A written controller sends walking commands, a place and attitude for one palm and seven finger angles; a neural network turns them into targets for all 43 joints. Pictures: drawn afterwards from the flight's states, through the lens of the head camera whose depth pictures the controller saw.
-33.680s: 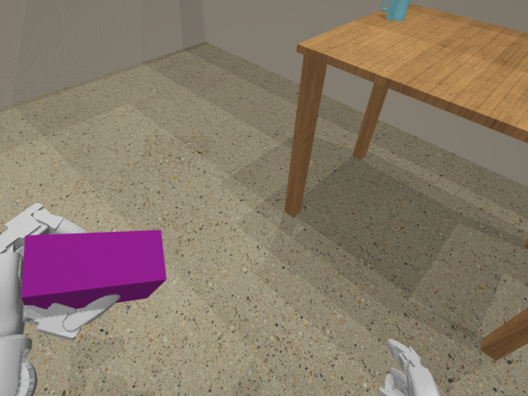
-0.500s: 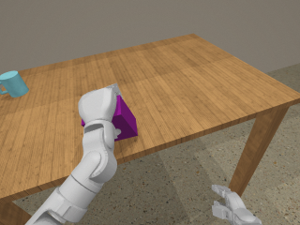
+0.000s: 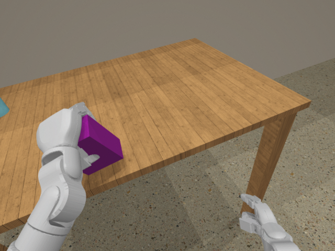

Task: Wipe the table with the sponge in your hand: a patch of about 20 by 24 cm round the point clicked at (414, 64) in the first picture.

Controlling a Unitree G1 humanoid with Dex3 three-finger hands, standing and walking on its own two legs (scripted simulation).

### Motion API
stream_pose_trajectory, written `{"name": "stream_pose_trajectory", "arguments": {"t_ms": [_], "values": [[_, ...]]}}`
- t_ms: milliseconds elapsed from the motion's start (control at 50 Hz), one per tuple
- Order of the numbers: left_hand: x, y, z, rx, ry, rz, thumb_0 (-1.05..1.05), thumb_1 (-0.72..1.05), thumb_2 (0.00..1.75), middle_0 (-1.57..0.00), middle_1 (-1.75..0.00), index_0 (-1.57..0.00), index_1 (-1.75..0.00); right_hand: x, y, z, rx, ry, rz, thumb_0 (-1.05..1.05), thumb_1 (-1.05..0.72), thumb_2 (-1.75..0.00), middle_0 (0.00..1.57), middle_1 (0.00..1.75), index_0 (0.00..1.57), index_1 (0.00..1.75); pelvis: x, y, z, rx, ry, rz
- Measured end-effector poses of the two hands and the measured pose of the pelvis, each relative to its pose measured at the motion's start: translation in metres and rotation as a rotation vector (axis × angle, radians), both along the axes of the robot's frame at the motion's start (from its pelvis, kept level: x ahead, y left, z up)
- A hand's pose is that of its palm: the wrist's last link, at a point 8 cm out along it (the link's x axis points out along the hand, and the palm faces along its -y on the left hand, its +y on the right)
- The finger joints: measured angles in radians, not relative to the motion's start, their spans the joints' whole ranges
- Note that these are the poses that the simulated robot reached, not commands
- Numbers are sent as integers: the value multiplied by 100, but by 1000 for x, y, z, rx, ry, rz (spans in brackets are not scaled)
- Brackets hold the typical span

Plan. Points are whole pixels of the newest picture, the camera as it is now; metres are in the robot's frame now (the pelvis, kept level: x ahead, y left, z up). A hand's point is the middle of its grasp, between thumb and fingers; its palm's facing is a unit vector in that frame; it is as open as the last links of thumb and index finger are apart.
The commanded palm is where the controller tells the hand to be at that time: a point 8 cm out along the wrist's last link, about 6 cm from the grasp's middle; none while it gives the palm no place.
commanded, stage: slide back across to the middle lane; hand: left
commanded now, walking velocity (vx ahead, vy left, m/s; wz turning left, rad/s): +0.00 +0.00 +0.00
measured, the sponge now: (94, 150) +0.29 +0.22 +0.13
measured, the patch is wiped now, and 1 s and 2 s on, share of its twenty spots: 0.85 0.90 0.90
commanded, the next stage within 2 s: wipe forward along the middle lane in 0.14 s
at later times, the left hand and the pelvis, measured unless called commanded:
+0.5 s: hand (59, 139) +0.28 +0.29 +0.18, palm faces +0.23 -0.10 -0.97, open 9.7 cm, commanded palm +0.24 +0.29 +0.23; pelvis -0.02 +0.02 +0.00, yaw +1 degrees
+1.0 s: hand (62, 133) +0.31 +0.30 +0.17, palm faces +0.11 -0.02 -0.99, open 9.7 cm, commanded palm +0.28 +0.31 +0.21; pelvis -0.03 +0.04 +0.00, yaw +2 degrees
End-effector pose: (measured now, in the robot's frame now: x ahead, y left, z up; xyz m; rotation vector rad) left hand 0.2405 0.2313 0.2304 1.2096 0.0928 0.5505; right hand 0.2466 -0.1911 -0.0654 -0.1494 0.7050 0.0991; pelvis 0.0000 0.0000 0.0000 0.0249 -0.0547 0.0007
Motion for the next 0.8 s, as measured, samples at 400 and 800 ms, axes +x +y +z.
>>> {"name": "stream_pose_trajectory", "arguments": {"t_ms": [400,800], "values": [[-5,49,-5,79,107,79,-3,-48,107,-74,-137,-78,-134,-18,-3,-11,-73,-31,-38,1,-90,-90,19,30,20,30,-13,10,-2,-9,4,14],[34,62,-9,178,225,44,-3,-51,109,-76,-135,-81,-132,-49,30,-18,-58,12,-26,1,-90,-90,20,30,20,30,-24,36,0,-11,19,21]]}}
